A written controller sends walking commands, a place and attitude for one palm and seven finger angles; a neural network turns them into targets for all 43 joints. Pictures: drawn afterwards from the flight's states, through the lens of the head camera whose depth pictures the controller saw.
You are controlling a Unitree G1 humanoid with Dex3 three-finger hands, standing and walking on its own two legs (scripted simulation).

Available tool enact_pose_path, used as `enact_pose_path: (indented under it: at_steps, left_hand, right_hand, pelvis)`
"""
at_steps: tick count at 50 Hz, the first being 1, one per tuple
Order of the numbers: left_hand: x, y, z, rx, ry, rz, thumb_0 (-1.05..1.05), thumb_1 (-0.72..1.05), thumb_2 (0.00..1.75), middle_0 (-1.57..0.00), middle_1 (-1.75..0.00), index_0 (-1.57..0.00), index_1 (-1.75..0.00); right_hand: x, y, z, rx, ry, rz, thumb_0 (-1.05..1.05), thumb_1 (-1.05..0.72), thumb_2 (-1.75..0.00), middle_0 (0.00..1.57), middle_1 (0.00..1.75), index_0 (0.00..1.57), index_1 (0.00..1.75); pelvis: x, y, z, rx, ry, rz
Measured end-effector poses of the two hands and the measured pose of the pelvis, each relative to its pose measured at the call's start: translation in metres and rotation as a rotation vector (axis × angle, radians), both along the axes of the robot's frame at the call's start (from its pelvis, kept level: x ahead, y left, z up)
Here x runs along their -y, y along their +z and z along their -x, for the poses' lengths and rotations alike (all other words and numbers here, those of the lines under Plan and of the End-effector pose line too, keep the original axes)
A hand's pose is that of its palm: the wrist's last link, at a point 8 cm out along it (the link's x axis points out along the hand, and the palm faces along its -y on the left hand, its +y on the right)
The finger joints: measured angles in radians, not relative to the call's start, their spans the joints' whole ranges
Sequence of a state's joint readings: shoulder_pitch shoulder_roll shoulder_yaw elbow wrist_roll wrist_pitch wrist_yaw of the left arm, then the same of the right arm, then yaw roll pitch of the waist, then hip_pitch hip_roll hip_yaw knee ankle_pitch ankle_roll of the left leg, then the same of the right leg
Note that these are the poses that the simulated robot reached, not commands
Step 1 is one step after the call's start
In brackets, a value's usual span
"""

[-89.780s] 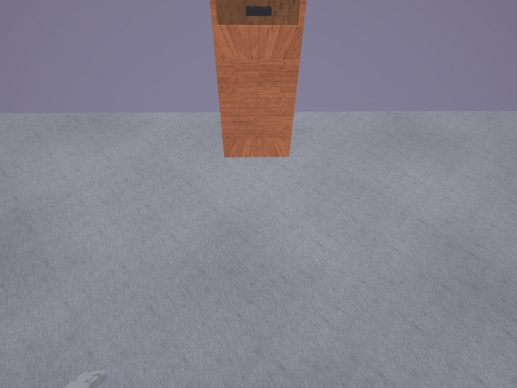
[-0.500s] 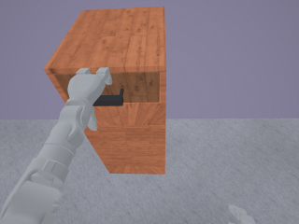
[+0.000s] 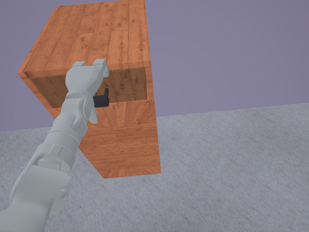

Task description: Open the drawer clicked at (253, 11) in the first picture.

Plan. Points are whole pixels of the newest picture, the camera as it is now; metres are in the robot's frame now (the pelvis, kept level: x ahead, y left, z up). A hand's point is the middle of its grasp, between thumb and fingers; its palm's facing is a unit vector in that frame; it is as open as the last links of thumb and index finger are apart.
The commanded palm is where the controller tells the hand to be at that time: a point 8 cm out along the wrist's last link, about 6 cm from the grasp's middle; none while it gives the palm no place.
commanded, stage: move the hooked fingers above the handle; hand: left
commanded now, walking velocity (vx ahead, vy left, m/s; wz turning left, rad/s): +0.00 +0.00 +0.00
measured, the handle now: (92, 97) +0.51 +0.20 +0.04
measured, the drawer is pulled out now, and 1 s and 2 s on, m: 0.00 0.00 0.00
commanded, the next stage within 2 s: none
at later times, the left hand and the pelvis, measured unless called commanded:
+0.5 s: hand (101, 87) +0.47 +0.15 +0.12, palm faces +0.15 -0.03 -0.99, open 13.8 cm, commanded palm +0.44 +0.21 +0.16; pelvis -0.01 +0.01 +0.00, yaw +1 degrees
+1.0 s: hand (80, 112) +0.42 +0.21 +0.08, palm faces -0.08 +0.02 -1.00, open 13.8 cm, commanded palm +0.44 +0.21 +0.16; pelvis -0.01 +0.01 +0.00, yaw +4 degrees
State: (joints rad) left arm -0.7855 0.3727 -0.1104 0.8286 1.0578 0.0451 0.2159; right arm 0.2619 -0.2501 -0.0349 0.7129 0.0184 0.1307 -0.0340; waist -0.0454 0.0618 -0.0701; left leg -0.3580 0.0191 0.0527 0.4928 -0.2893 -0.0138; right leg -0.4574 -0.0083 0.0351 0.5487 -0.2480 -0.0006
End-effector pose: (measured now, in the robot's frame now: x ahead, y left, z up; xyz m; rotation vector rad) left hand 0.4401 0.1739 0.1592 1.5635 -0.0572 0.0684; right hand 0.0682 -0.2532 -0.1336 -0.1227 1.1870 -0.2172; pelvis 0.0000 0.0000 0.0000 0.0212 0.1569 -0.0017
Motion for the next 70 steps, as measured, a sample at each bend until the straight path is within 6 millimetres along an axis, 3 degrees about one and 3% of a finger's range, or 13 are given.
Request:
enact_pose_path:
  at_steps: [6, 9, 19, 25, 32, 38, 42, 45, 50, 55, 58, 65, 70]
  left_hand:
    - [-0.043, 0.002, 0.012, -0.083, 0.171, -0.022, 0.00, -0.49, 0.30, -0.35, -1.23, -0.34, -1.22]
    - [-0.050, 0.001, 0.019, -0.141, 0.159, -0.034, 0.00, -0.49, 0.30, -0.34, -1.22, -0.33, -1.21]
    - [0.018, -0.001, 0.014, -0.065, -0.191, 0.037, 0.00, -0.49, 0.30, -0.32, -1.20, -0.33, -1.21]
    - [0.023, 0.008, -0.001, 0.072, -0.126, 0.007, 0.00, -0.49, 0.30, -0.42, -1.28, -0.32, -1.20]
    - [0.030, 0.016, -0.005, 0.030, -0.001, -0.004, 0.00, -0.49, 0.30, -0.42, -1.29, -0.36, -1.27]
    - [-0.013, 0.012, 0.000, -0.089, 0.147, -0.011, 0.00, -0.49, 0.30, -0.36, -1.24, -0.36, -1.26]
    - [-0.056, -0.005, 0.017, -0.186, 0.190, -0.034, 0.00, -0.49, 0.30, -0.34, -1.22, -0.34, -1.24]
    - [-0.069, -0.020, 0.032, -0.231, 0.123, -0.045, 0.00, -0.49, 0.30, -0.33, -1.21, -0.33, -1.22]
    - [-0.033, -0.023, 0.041, -0.165, -0.132, -0.023, 0.00, -0.49, 0.30, -0.32, -1.20, -0.33, -1.21]
    - [0.010, 0.002, 0.020, 0.048, -0.250, 0.051, 0.00, -0.49, 0.30, -0.32, -1.20, -0.33, -1.21]
    - [0.014, 0.017, 0.001, 0.118, -0.190, 0.055, 0.00, -0.49, 0.30, -0.39, -1.26, -0.33, -1.21]
    - [0.030, 0.027, -0.011, 0.075, -0.045, -0.002, 0.00, -0.49, 0.30, -0.49, -1.39, -0.32, -1.20]
    - [0.014, 0.030, -0.008, 0.001, 0.071, 0.012, 0.00, -0.49, 0.30, -0.42, -1.33, -0.29, -1.20]
  right_hand:
    - [0.002, 0.001, 0.007, 0.004, -0.017, 0.003, 0.01, -0.91, -0.90, 0.20, 0.30, 0.20, 0.30]
    - [0.006, 0.006, 0.004, 0.020, -0.001, 0.029, 0.01, -0.91, -0.90, 0.20, 0.30, 0.20, 0.30]
    - [0.014, 0.018, -0.008, 0.085, 0.040, 0.102, 0.01, -0.91, -0.90, 0.20, 0.30, 0.20, 0.30]
    - [0.000, 0.009, 0.002, 0.062, 0.017, 0.050, 0.01, -0.91, -0.90, 0.20, 0.30, 0.20, 0.30]
    - [-0.018, -0.003, 0.010, 0.022, -0.027, -0.019, 0.01, -0.91, -0.90, 0.20, 0.30, 0.20, 0.30]
    - [-0.014, 0.005, 0.005, 0.072, -0.055, 0.000, 0.01, -0.90, -0.90, 0.20, 0.30, 0.20, 0.30]
    - [0.001, 0.014, 0.000, 0.095, -0.026, 0.053, 0.01, -0.90, -0.90, 0.20, 0.30, 0.20, 0.30]
    - [0.013, 0.019, -0.003, 0.083, 0.022, 0.104, 0.01, -0.90, -0.90, 0.20, 0.30, 0.20, 0.30]
    - [0.023, 0.022, -0.009, 0.049, 0.090, 0.163, 0.01, -0.91, -0.90, 0.20, 0.30, 0.20, 0.30]
    - [0.014, 0.019, -0.014, 0.064, 0.071, 0.133, 0.01, -0.91, -0.90, 0.20, 0.30, 0.20, 0.30]
    - [0.001, 0.013, -0.012, 0.065, 0.044, 0.085, 0.01, -0.91, -0.90, 0.20, 0.30, 0.20, 0.30]
    - [-0.032, -0.004, -0.002, 0.025, -0.002, -0.046, 0.01, -0.91, -0.90, 0.20, 0.30, 0.20, 0.30]
    - [-0.037, -0.003, -0.003, 0.043, -0.030, -0.068, 0.01, -0.90, -0.90, 0.20, 0.30, 0.20, 0.30]
  pelvis:
    - [0.002, 0.002, 0.006, 0.016, 0.007, -0.001]
    - [0.003, 0.002, 0.008, 0.025, 0.027, 0.002]
    - [-0.005, -0.002, 0.015, 0.011, 0.047, 0.008]
    - [-0.009, -0.003, 0.015, -0.017, 0.011, 0.004]
    - [-0.009, 0.001, 0.015, 0.004, -0.020, -0.005]
    - [-0.004, 0.002, 0.016, 0.026, -0.032, -0.006]
    - [-0.001, 0.002, 0.015, 0.027, -0.009, -0.001]
    - [-0.001, 0.001, 0.015, 0.026, 0.024, 0.005]
    - [-0.006, -0.002, 0.014, 0.016, 0.075, 0.017]
    - [-0.012, -0.005, 0.011, -0.006, 0.063, 0.019]
    - [-0.014, -0.004, 0.009, -0.019, 0.034, 0.014]
    - [-0.015, 0.000, 0.009, -0.005, -0.020, 0.001]
    - [-0.010, 0.002, 0.010, 0.018, -0.038, -0.005]
